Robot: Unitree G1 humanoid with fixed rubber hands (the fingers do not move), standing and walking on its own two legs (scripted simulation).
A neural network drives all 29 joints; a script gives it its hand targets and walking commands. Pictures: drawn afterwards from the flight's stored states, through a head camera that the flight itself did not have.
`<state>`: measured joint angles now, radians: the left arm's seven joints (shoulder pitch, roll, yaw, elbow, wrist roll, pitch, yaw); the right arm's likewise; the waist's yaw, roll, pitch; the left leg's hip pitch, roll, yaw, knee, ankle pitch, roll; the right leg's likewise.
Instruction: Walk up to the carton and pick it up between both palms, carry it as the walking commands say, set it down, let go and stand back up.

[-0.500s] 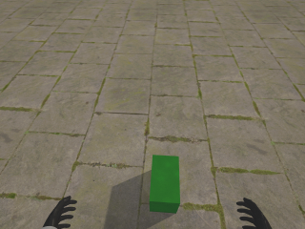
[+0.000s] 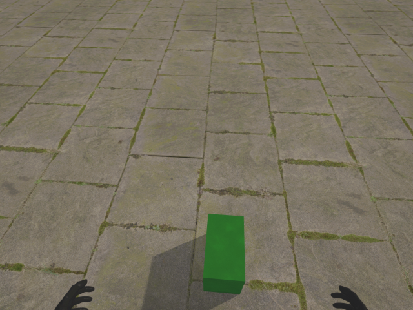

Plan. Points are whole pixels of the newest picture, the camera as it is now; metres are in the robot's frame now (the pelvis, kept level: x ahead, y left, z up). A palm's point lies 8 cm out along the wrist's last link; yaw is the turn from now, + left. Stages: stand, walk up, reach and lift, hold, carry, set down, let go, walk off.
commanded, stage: stand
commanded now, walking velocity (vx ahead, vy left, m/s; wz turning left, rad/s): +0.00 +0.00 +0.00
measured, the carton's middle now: (223, 253) +0.46 -0.06 -0.67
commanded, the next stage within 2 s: none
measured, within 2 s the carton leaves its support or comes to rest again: neither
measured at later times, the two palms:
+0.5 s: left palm out of the picture +0.08 +0.30 -0.09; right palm out of the picture +0.08 -0.30 -0.10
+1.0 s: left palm out of the picture +0.06 +0.31 -0.09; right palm out of the picture +0.06 -0.31 -0.10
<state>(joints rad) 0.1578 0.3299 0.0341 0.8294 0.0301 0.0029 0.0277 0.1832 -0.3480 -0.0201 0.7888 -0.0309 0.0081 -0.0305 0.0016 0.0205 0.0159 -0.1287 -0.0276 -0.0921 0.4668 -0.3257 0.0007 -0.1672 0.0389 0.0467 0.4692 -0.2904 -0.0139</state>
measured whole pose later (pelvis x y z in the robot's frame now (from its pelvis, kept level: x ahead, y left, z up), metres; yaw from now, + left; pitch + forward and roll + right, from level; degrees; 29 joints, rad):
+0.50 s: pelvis -0.02 +0.00 +0.01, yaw +0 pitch -2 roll +0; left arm 0.15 0.35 0.03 0.94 0.02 0.00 0.02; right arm 0.17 -0.37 -0.01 0.90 -0.03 0.00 -0.03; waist 0.00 0.02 0.02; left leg -0.09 -0.03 -0.09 0.40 -0.27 0.00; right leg -0.13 0.04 0.05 0.40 -0.23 -0.01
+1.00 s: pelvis -0.03 +0.00 +0.01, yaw +0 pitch -3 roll +0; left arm 0.13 0.37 0.02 1.01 0.01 -0.01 0.01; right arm 0.15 -0.38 0.00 0.98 -0.02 -0.01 -0.02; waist 0.00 0.01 0.03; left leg -0.08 -0.03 -0.09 0.36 -0.23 0.00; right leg -0.12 0.03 0.05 0.36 -0.19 -0.01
